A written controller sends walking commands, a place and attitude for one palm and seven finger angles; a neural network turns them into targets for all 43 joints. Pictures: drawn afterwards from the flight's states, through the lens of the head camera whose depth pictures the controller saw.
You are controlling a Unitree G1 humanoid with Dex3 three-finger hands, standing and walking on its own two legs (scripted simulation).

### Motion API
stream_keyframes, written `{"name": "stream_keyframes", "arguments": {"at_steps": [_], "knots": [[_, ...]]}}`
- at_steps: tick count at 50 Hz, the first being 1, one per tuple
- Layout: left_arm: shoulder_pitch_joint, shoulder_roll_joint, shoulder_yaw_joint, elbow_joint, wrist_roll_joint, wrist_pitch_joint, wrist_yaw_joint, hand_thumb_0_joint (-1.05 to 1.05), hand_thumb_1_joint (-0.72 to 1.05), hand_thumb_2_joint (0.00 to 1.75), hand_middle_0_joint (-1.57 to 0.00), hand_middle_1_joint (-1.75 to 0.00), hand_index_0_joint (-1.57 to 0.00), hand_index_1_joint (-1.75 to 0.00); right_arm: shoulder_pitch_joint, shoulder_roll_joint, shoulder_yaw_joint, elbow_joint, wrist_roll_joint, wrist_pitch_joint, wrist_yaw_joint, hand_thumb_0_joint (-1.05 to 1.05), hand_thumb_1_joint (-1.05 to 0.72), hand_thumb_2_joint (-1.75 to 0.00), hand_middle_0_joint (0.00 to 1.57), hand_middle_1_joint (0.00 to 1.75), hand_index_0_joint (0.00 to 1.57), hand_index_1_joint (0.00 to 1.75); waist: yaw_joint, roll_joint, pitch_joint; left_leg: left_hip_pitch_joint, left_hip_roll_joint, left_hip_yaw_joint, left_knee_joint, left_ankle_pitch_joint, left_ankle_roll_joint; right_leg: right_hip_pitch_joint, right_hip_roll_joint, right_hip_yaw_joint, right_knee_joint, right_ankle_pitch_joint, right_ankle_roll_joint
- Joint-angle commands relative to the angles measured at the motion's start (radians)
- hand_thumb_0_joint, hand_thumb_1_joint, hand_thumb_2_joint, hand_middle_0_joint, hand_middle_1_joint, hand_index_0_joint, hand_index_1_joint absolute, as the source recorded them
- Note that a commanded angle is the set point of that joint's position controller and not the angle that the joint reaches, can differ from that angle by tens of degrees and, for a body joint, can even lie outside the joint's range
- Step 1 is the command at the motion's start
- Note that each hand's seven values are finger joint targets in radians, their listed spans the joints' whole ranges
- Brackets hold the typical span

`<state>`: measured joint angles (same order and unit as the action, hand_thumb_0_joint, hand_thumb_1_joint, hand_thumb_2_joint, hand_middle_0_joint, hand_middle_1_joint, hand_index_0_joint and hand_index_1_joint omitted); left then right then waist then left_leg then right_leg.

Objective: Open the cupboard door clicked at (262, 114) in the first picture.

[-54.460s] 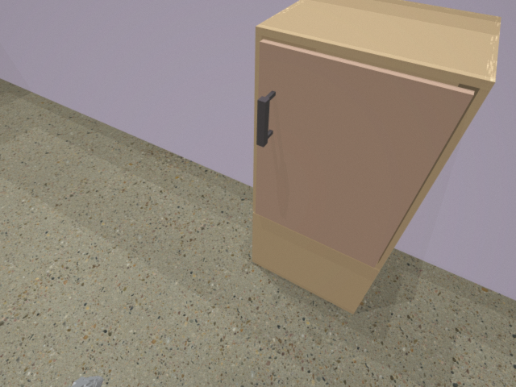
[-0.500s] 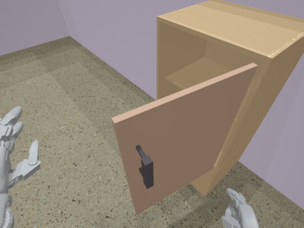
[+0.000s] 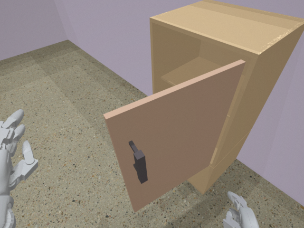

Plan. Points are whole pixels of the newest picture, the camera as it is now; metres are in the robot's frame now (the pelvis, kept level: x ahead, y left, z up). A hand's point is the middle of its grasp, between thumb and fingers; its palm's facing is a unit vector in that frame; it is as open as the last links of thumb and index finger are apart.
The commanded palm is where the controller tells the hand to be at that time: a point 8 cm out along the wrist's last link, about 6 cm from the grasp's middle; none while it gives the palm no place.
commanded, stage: step back with the hand held close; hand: left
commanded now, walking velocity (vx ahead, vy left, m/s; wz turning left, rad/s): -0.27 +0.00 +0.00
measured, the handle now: (137, 162) +0.28 +0.08 +0.03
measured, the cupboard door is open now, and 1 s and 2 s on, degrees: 79 79 79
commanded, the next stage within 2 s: stop stepping back and stand still in 1.00 s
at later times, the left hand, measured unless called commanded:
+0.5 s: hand (6, 192) +0.13 +0.29 +0.15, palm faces +0.39 -0.77 -0.51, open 7.4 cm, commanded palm +0.07 +0.32 +0.17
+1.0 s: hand out of the picture +0.01 +0.32 +0.15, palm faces +0.52 -0.74 -0.43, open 7.4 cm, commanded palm -0.05 +0.35 +0.17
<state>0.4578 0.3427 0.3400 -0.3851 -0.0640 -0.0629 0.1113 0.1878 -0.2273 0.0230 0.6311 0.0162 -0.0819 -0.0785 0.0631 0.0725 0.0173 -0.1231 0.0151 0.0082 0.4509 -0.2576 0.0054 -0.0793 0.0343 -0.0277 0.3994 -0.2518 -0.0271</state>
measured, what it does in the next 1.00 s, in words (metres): walks backwards: left foot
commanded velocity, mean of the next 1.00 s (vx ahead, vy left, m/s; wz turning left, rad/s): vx -0.31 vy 0.00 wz -0.02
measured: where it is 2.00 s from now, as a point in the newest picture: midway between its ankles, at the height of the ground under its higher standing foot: outside the picture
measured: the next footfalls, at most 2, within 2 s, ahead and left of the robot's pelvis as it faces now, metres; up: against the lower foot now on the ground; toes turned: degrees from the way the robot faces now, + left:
left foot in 1.00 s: -0.07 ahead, +0.14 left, +0.00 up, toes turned +7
right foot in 1.44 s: -0.38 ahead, -0.03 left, +0.00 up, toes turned -6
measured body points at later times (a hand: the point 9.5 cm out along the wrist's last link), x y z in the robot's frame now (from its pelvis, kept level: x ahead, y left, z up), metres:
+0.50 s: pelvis -0.07 +0.03 -0.01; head -0.06 +0.03 +0.44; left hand +0.10 +0.32 +0.18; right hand +0.10 -0.22 -0.08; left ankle +0.00 +0.12 -0.74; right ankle -0.02 -0.10 -0.74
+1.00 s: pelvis -0.17 +0.04 -0.03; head -0.16 +0.07 +0.42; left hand -0.02 +0.35 +0.17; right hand +0.02 -0.20 -0.10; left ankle -0.12 +0.13 -0.74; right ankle -0.02 -0.09 -0.74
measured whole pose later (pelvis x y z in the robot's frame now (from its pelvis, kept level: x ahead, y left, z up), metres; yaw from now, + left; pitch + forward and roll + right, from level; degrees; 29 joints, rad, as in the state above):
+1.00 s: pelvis -0.17 +0.04 -0.03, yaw +4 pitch -2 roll -1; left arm 0.52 0.41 0.43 -0.55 -0.01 -0.21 0.17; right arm 0.19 -0.22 -0.02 0.63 0.00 -0.04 -0.06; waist 0.01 -0.04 0.04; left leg -0.43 -0.01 0.05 0.80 -0.43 0.01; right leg -0.48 0.01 0.07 0.61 -0.11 0.03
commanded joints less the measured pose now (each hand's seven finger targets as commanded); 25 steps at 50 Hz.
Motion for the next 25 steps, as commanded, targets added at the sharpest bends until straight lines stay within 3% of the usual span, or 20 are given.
{"name": "stream_keyframes", "arguments": {"at_steps": [1, 3, 6, 7, 8, 10, 13, 17, 23, 25], "knots": [[-0.043, 0.210, 0.133, -0.178, 0.011, -0.105, 0.013, 0.00, 0.90, 0.90, -0.20, -0.30, -0.20, -0.30, -0.124, -0.113, -0.049, -0.179, -0.008, -0.016, -0.005, 0.00, -0.90, -0.90, 0.20, 0.30, 0.20, 0.30, -0.049, -0.101, -0.030, -0.004, 0.012, -0.020, 0.009, 0.157, 0.034, -0.138, -0.128, 0.140, -0.126, 0.288, 0.008], [-0.010, 0.207, 0.130, -0.198, 0.014, -0.116, 0.015, 0.00, 0.90, 0.90, -0.20, -0.30, -0.20, -0.30, -0.122, -0.117, -0.055, -0.187, -0.009, -0.005, -0.007, 0.00, -0.90, -0.90, 0.20, 0.30, 0.20, 0.30, -0.050, -0.044, -0.079, -0.003, 0.024, -0.020, -0.007, 0.215, 0.028, -0.111, -0.125, 0.117, -0.083, 0.326, 0.010], [0.039, 0.223, 0.148, -0.242, 0.015, -0.120, 0.025, 0.00, 0.90, 0.90, -0.20, -0.30, -0.20, -0.30, -0.117, -0.119, -0.064, -0.207, -0.005, 0.013, -0.009, 0.00, -0.90, -0.90, 0.20, 0.30, 0.20, 0.30, -0.050, -0.039, -0.141, -0.010, 0.042, -0.020, -0.012, 0.312, 0.025, -0.079, -0.111, 0.097, -0.034, 0.391, 0.020], [0.042, 0.251, 0.172, -0.267, 0.016, -0.125, 0.031, 0.00, 0.90, 0.90, -0.20, -0.30, -0.20, -0.30, -0.124, -0.125, -0.068, -0.209, -0.007, 0.017, -0.013, 0.00, -0.90, -0.90, 0.20, 0.30, 0.20, 0.30, -0.046, -0.010, -0.168, -0.013, 0.050, -0.027, -0.018, 0.353, 0.024, -0.052, -0.111, 0.087, -0.007, 0.415, 0.020], [0.064, 0.248, 0.177, -0.276, 0.014, -0.126, 0.034, 0.00, 0.90, 0.90, -0.20, -0.30, -0.20, -0.30, -0.119, -0.116, -0.068, -0.219, -0.004, 0.022, -0.014, 0.00, -0.90, -0.90, 0.20, 0.30, 0.20, 0.30, -0.045, -0.030, -0.188, -0.016, 0.057, -0.029, -0.018, 0.386, 0.024, -0.038, -0.104, 0.079, 0.013, 0.438, 0.023], [0.076, 0.264, 0.195, -0.301, 0.013, -0.128, 0.039, 0.00, 0.90, 0.90, -0.20, -0.30, -0.20, -0.30, -0.117, -0.117, -0.074, -0.233, -0.001, 0.029, -0.015, 0.00, -0.90, -0.90, 0.20, 0.30, 0.20, 0.30, -0.046, -0.047, -0.205, -0.036, 0.062, -0.035, -0.015, 0.403, 0.023, -0.033, -0.096, 0.080, 0.036, 0.448, 0.026], [0.106, 0.275, 0.214, -0.318, 0.013, -0.134, 0.047, 0.00, 0.90, 0.90, -0.20, -0.30, -0.20, -0.30, -0.119, -0.113, -0.077, -0.242, 0.001, 0.036, -0.021, 0.00, -0.90, -0.90, 0.20, 0.30, 0.20, 0.30, -0.044, -0.015, -0.206, -0.082, 0.073, -0.047, -0.031, 0.381, 0.026, -0.024, -0.088, 0.076, 0.068, 0.418, 0.028], [0.119, 0.259, 0.209, -0.293, 0.016, -0.137, 0.052, 0.00, 0.90, 0.90, -0.20, -0.30, -0.20, -0.30, -0.114, -0.123, -0.081, -0.240, -0.002, 0.034, -0.021, 0.00, -0.90, -0.90, 0.20, 0.30, 0.20, 0.30, -0.046, 0.022, -0.147, -0.199, 0.087, -0.069, -0.070, 0.222, 0.038, -0.034, -0.073, 0.082, 0.081, 0.294, 0.032], [0.081, 0.229, 0.184, -0.282, 0.036, -0.157, 0.058, 0.00, 0.90, 0.90, -0.20, -0.30, -0.20, -0.30, -0.092, -0.132, -0.078, -0.240, -0.001, 0.011, -0.019, 0.00, -0.90, -0.90, 0.20, 0.30, 0.20, 0.30, -0.063, -0.013, -0.055, -0.416, 0.095, -0.108, -0.121, -0.234, 0.065, -0.042, -0.068, 0.114, 0.073, 0.024, 0.032], [0.050, 0.231, 0.185, -0.292, 0.049, -0.168, 0.061, 0.00, 0.90, 0.90, -0.20, -0.30, -0.20, -0.30, -0.086, -0.140, -0.080, -0.241, -0.004, 0.000, -0.019, 0.00, -0.90, -0.90, 0.20, 0.30, 0.20, 0.30, -0.066, -0.011, -0.032, -0.468, 0.095, -0.119, -0.110, -0.330, 0.074, -0.065, -0.065, 0.128, 0.060, -0.092, 0.032]]}}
